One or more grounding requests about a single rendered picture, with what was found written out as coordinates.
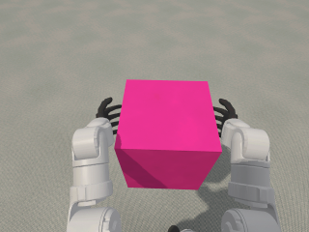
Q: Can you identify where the right robot hand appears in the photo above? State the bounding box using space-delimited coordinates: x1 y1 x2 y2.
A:
213 99 238 138

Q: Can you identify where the robot left forearm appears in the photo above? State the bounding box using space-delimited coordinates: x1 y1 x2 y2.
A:
66 117 115 232

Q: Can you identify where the carton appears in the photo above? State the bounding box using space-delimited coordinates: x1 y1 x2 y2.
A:
114 79 222 190

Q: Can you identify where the left robot hand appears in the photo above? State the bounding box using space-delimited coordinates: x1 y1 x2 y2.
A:
96 97 122 135

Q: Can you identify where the robot left upper arm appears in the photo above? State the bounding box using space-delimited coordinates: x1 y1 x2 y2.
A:
67 206 122 232

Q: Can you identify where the robot right upper arm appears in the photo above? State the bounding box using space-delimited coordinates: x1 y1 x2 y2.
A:
221 208 281 232

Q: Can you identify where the robot right forearm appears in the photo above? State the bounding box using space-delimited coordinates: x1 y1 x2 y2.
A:
221 118 282 232

